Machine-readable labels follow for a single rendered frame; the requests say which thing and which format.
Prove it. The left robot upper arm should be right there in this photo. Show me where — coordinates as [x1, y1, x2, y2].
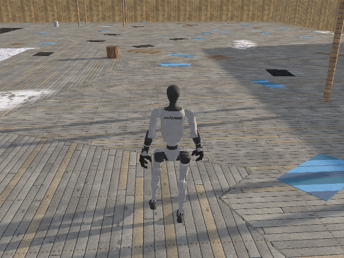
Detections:
[148, 108, 162, 139]

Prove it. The right robot forearm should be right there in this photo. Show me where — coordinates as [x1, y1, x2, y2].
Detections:
[193, 130, 203, 152]

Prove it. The robot right hand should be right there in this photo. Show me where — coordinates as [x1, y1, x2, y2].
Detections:
[191, 150, 204, 161]

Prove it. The left robot forearm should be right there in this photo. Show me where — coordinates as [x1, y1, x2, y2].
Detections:
[141, 130, 153, 156]

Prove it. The robot head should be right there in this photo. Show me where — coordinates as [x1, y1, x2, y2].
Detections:
[164, 85, 182, 111]

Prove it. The right robot upper arm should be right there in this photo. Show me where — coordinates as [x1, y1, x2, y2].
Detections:
[184, 109, 198, 138]

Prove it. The robot left hand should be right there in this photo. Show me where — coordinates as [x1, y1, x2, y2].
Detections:
[139, 154, 152, 169]

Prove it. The left robot shin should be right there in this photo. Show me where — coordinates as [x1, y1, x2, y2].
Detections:
[151, 167, 159, 202]

